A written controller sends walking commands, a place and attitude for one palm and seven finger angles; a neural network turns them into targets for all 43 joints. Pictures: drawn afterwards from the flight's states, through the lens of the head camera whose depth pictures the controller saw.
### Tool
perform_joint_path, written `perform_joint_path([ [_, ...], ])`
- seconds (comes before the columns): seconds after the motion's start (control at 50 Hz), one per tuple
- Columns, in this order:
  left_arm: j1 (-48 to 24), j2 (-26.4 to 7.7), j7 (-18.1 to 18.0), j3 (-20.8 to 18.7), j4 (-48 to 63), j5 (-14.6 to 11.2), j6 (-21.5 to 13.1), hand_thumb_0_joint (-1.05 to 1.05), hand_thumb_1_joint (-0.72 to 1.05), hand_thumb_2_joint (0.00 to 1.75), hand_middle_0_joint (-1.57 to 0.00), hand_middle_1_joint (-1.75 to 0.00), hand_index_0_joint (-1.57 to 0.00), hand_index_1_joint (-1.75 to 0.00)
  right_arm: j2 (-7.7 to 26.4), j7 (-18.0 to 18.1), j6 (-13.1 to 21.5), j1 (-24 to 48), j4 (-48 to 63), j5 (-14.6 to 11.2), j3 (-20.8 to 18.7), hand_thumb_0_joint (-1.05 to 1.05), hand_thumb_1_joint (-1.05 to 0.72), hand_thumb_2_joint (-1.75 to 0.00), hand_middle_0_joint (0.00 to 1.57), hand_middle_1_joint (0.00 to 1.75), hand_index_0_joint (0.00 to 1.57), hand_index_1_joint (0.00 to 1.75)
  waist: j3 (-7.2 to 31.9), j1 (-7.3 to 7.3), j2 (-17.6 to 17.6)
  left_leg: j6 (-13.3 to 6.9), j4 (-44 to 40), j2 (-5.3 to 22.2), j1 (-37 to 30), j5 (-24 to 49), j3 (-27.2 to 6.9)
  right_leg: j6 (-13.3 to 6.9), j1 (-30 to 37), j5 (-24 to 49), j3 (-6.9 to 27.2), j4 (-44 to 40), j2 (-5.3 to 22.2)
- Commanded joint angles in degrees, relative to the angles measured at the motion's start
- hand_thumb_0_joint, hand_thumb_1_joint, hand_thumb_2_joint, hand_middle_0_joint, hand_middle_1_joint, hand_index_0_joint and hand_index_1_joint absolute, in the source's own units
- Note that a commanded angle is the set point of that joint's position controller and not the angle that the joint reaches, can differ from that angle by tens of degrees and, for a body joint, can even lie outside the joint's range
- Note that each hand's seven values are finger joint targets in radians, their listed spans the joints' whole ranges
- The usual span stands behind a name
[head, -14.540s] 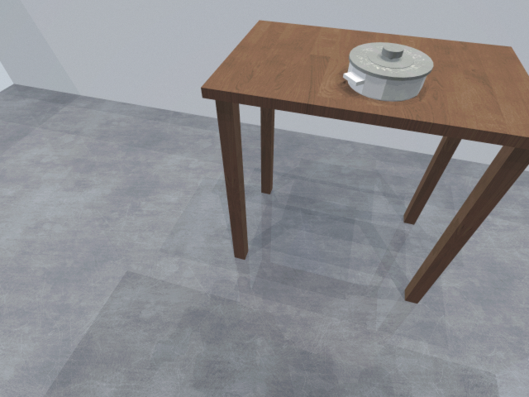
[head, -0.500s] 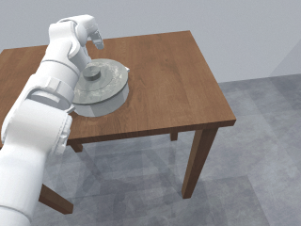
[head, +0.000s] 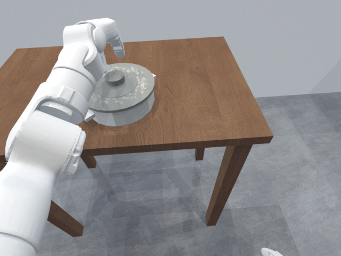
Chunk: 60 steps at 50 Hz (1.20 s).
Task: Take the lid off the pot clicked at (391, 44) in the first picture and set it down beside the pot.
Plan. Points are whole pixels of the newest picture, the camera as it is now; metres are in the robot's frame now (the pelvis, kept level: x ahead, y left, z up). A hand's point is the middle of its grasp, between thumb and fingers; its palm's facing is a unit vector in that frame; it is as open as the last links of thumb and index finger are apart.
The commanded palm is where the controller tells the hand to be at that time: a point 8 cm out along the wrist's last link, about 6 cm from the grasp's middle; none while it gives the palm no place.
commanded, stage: move the open hand above the knob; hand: left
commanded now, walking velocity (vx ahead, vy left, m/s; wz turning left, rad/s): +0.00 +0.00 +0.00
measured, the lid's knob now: (114, 78) +0.53 +0.12 +0.15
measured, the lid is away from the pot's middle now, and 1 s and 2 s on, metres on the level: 0.00 0.00 0.00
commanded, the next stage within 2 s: lower the open fingers around the knob in 0.18 s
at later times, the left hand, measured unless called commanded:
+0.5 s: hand (105, 63) +0.50 +0.13 +0.22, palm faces -0.34 -0.11 -0.93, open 9.9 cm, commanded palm +0.49 +0.13 +0.27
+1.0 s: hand (111, 74) +0.49 +0.12 +0.19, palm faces -0.38 -0.09 -0.92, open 10.0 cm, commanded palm +0.49 +0.12 +0.23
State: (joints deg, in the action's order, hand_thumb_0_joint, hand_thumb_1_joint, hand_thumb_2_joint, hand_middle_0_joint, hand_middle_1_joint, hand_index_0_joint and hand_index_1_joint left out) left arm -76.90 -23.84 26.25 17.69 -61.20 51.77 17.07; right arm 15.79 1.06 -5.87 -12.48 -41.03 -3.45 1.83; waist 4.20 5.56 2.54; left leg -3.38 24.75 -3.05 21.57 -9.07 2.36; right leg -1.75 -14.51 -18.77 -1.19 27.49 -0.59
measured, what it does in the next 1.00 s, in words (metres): stands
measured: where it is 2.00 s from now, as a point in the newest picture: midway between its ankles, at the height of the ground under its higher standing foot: outside the picture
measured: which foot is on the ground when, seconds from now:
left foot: down 0.00-1.00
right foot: down 0.00-1.00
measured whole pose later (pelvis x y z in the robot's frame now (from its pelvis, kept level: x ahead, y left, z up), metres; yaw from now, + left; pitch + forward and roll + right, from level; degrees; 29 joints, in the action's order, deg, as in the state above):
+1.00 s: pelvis +0.01 +0.00 +0.00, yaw +0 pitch +8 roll +1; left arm -77.5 -20.5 26.6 19.3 -68.6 51.6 20.8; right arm 16.1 1.0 -6.0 -16.3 -42.7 -2.5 0.9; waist 5.4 6.9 2.3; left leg -3.3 26.1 -3.1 23.8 -10.0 2.2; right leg -1.8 -16.5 -19.5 -1.2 28.3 -0.6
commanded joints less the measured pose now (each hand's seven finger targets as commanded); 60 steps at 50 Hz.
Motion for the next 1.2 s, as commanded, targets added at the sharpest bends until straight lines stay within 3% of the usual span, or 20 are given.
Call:
perform_joint_path([
  [0.0, -34.1, -12.8, -3.7, -2.5, 4.3, 2.9, 1.8, 0.00, -0.40, 1.74, -0.89, -0.08, -0.89, -0.08, 7.7, 0.7, 1.0, -1.6, 4.2, -0.2, -2.2, 0.00, -0.90, -0.90, 0.20, 0.30, 0.20, 0.30, 16.7, 1.68, -5.6, -1.6, 0.0, -0.4, -15.6, 8.6, -2.7, -0.2, -4.6, 18.6, 1.7, -4.3, -1.6],
  [0.04, -33.8, -8.5, -3.6, -0.5, 5.6, 2.2, 1.5, 0.00, -0.40, 1.74, -0.89, -0.08, -0.89, -0.08, 7.8, 0.4, 1.1, -1.8, 4.7, 0.0, -2.7, 0.00, -0.90, -0.90, 0.20, 0.30, 0.20, 0.30, 18.0, 1.79, -2.4, -1.5, 1.0, -0.4, -18.6, 12.5, -3.1, -0.8, -5.8, 19.8, 1.1, -4.1, -1.8],
  [0.14, -35.3, -9.0, -2.4, -1.2, 8.3, 1.3, 0.2, 0.00, -0.40, 1.74, -0.89, -0.08, -0.89, -0.08, 8.1, 0.2, 1.2, -3.4, 5.1, 0.3, -3.2, 0.00, -0.90, -0.90, 0.20, 0.30, 0.20, 0.30, 23.5, 2.11, -2.5, -1.8, 2.0, -0.3, -21.4, 15.8, -3.5, -0.5, -4.5, 21.8, 1.4, -3.6, -2.0],
  [0.16, -37.7, -12.8, -2.5, -3.9, 10.3, 2.3, -0.3, 0.00, -0.40, 1.74, -0.89, -0.08, -0.89, -0.08, 8.0, 0.2, 1.5, -3.5, 5.0, 0.3, -3.4, 0.00, -0.90, -0.90, 0.20, 0.30, 0.20, 0.30, 25.9, 1.77, -4.5, -1.9, 2.1, -0.2, -21.8, 16.1, -3.7, -0.1, -3.2, 22.5, 1.9, -3.4, -2.1],
  [0.24, -36.8, -13.2, -3.5, -4.3, 9.4, 1.6, -1.1, 0.00, -0.40, 1.74, -0.89, -0.08, -0.89, -0.08, 8.2, 0.6, 2.3, -5.3, 4.4, 0.4, -3.5, 0.00, -0.90, -0.90, 0.20, 0.30, 0.20, 0.30, 24.5, 1.66, -3.1, -2.1, 2.0, -0.1, -21.9, 18.7, -3.4, -0.5, -3.7, 23.5, 1.6, -3.9, -2.2],
  [0.26, -36.7, -16.7, -3.9, -6.9, 9.0, 3.1, -1.1, 0.00, -0.40, 1.74, -0.89, -0.08, -0.89, -0.08, 8.2, 0.5, 2.5, -5.3, 4.2, 0.6, -3.4, 0.00, -0.90, -0.90, 0.20, 0.30, 0.20, 0.30, 25.3, 0.81, -4.7, -2.1, 2.1, 0.0, -21.4, 19.5, -3.5, -0.2, -2.8, 24.0, 2.0, -3.5, -2.3],
  [0.3, -35.1, -14.4, -2.5, -5.9, 1.1, 2.0, 3.5, 0.00, -0.40, 1.74, -0.89, -0.08, -0.89, -0.08, 8.4, 0.2, 2.3, -5.7, 2.9, 0.5, -3.3, 0.00, -0.90, -0.90, 0.20, 0.30, 0.20, 0.30, 21.2, 0.50, -6.0, -2.0, 1.1, -0.4, -18.9, 18.2, -3.5, -0.2, -3.1, 24.5, 1.3, -3.4, -2.2],
  [0.34, -31.1, -11.8, -2.0, -4.9, 3.0, 0.7, 4.0, 0.00, -0.40, 1.74, -0.89, -0.08, -0.89, -0.08, 8.7, -0.4, 2.8, -5.9, 4.1, 0.7, -3.6, 0.00, -0.90, -0.90, 0.20, 0.30, 0.20, 0.30, 22.3, -0.54, -2.6, -1.8, 1.9, -0.2, -20.8, 23.9, -3.6, -0.5, -2.8, 26.7, 1.0, -3.2, -2.0],
  [0.4, -30.3, -7.9, -0.9, -1.6, 2.7, 2.0, 4.8, 0.00, -0.40, 1.74, -0.89, -0.08, -0.89, -0.08, 8.5, -0.7, 2.5, -5.4, 4.3, 0.7, -3.5, 0.00, -0.90, -0.90, 0.20, 0.30, 0.20, 0.30, 19.9, 0.74, -5.2, -2.1, 2.3, -0.2, -20.7, 22.8, -3.5, 0.1, -5.0, 25.0, 1.0, -3.7, -2.3],
  [0.46, -32.0, -10.7, -0.5, -3.6, 6.8, 1.5, 4.0, 0.00, -0.40, 1.74, -0.89, -0.08, -0.89, -0.08, 8.7, -0.4, 2.6, -4.9, 5.0, 0.9, -3.8, 0.00, -0.90, -0.90, 0.20, 0.30, 0.20, 0.30, 22.7, 0.68, -7.5, -2.4, 2.2, -0.4, -21.0, 20.7, -3.5, 0.3, -2.9, 25.5, 1.5, -3.8, -2.2],
  [0.54, -37.9, -5.2, -0.4, 0.4, 10.7, -0.7, 2.4, 0.00, -0.40, 1.74, -0.89, -0.08, -0.89, -0.08, 8.1, 0.0, 3.5, -5.2, 4.6, 0.8, -4.1, 0.00, -0.90, -0.90, 0.20, 0.30, 0.20, 0.30, 23.6, 2.30, -3.3, -2.3, 3.0, -0.3, -25.0, 22.3, -4.3, 0.0, -6.7, 24.3, 0.8, -3.7, -2.4],
  [0.6, -38.1, -11.7, -1.2, -4.5, 6.8, 1.6, 2.3, 0.00, -0.40, 1.74, -0.89, -0.08, -0.89, -0.08, 8.0, 0.2, 3.7, -5.3, 3.5, 1.1, -3.8, 0.00, -0.90, -0.90, 0.20, 0.30, 0.20, 0.30, 23.9, 1.42, -4.1, -2.1, 2.6, -0.7, -23.3, 18.2, -4.7, -0.2, -6.0, 22.6, 1.3, -3.3, -2.5],
  [0.74, -30.2, -3.7, -1.5, 0.1, 1.4, 0.9, 4.0, 0.00, -0.40, 1.74, -0.89, -0.08, -0.89, -0.08, 8.1, -0.2, 2.3, -5.1, 3.6, 1.1, -3.7, 0.00, -0.90, -0.90, 0.20, 0.30, 0.20, 0.30, 21.2, 1.69, -4.8, -1.7, 3.2, -0.4, -21.1, 20.1, -4.1, -0.5, -6.9, 23.7, 0.7, -2.7, -2.2],
  [0.86, -34.4, -7.7, -1.3, -1.7, 3.1, 0.4, 3.2, 0.00, -0.40, 1.74, -0.89, -0.08, -0.89, -0.08, 8.3, 0.6, 1.7, -4.1, 3.8, 1.0, -3.5, 0.00, -0.90, -0.90, 0.20, 0.30, 0.20, 0.30, 22.7, 2.39, -7.0, -2.3, 3.1, -1.3, -19.3, 15.0, -3.1, 0.1, -4.6, 25.5, 1.7, -2.6, -2.1],
  [0.94, -30.6, -3.2, -1.1, 0.9, 2.9, -0.2, 3.2, 0.00, -0.40, 1.74, -0.89, -0.08, -0.89, -0.08, 8.3, 0.2, 1.3, -4.9, 3.7, 1.0, -3.8, 0.00, -0.90, -0.90, 0.20, 0.30, 0.20, 0.30, 20.4, 2.40, -3.5, -2.0, 3.6, -0.9, -20.3, 17.1, -3.4, -0.3, -7.3, 24.1, 0.8, -2.8, -2.3],
  [1.0, -27.3, -8.4, -1.3, -2.3, -1.5, 0.9, 3.2, 0.00, -0.40, 1.74, -0.89, -0.08, -0.89, -0.08, 8.5, 0.7, 0.6, -5.1, 3.2, 1.0, -3.4, 0.00, -0.90, -0.90, 0.20, 0.30, 0.20, 0.30, 18.5, 2.29, -7.6, -2.3, 3.3, -1.4, -15.8, 12.8, -2.5, 0.0, -5.3, 24.4, 1.4, -2.7, -2.3],
  [1.04, -31.1, -5.7, -1.2, -0.2, 3.6, -0.5, 2.5, 0.00, -0.40, 1.74, -0.89, -0.08, -0.89, -0.08, 8.3, 0.6, 0.8, -5.0, 3.8, 0.9, -3.7, 0.00, -0.90, -0.90, 0.20, 0.30, 0.20, 0.30, 19.9, 2.53, -5.8, -2.3, 3.1, -1.3, -17.2, 13.5, -2.5, -0.1, -5.1, 25.3, 1.2, -2.8, -2.3],
  [1.1, -33.1, -9.6, -2.0, -2.2, 3.9, 0.8, 1.9, 0.00, -0.40, 1.74, -0.89, -0.08, -0.89, -0.08, 8.4, 0.9, 0.8, -5.3, 3.5, 0.8, -3.7, 0.00, -0.90, -0.90, 0.20, 0.30, 0.20, 0.30, 22.0, 2.63, -4.1, -2.3, 3.2, -1.2, -18.2, 12.8, -2.8, -0.1, -5.2, 24.0, 1.6, -2.7, -2.5],
  [1.14, -32.7, -8.1, -2.2, -1.7, 4.6, 0.0, 1.1, 0.00, -0.40, 1.74, -0.89, -0.08, -0.89, -0.08, 8.3, 1.0, 1.3, -5.7, 3.6, 0.9, -3.8, 0.00, -0.90, -0.90, 0.20, 0.30, 0.20, 0.30, 22.7, 2.50, -3.2, -2.3, 3.6, -1.1, -19.1, 15.4, -3.2, -0.4, -5.2, 25.2, 1.3, -2.6, -2.5],
  [1.18, -29.0, -10.1, -2.1, -3.0, 0.0, 1.0, 1.8, 0.00, -0.40, 1.74, -0.89, -0.08, -0.89, -0.08, 8.6, 1.1, 0.9, -6.4, 3.0, 0.8, -3.8, 0.00, -0.90, -0.90, 0.20, 0.30, 0.20, 0.30, 20.9, 2.41, -6.0, -2.4, 3.5, -1.2, -16.6, 13.8, -2.6, 0.0, -4.7, 25.2, 1.5, -2.6, -2.5],
])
